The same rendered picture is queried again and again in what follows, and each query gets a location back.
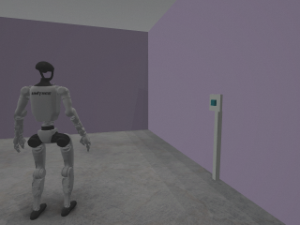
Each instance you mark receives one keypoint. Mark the button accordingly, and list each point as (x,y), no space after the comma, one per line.
(213,102)

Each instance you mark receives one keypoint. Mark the robot left upper arm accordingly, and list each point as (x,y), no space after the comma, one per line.
(23,101)

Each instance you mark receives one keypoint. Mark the right robot shin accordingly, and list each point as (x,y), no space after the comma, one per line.
(67,185)

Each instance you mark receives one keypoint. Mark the right robot hand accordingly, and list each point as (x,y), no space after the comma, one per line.
(85,140)

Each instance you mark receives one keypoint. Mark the robot right forearm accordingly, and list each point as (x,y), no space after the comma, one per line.
(77,123)

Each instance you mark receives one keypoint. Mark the left robot hand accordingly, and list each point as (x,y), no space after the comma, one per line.
(19,140)

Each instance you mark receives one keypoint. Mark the panel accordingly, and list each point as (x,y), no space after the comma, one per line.
(217,133)

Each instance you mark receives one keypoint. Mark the robot left forearm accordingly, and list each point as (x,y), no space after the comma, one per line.
(18,125)

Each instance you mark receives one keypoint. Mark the left robot shin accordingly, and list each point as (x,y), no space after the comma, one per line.
(37,189)

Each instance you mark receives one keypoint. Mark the robot shin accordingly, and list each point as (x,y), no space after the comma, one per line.
(67,185)
(37,189)

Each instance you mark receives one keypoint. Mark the robot right upper arm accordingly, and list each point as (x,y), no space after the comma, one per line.
(65,96)

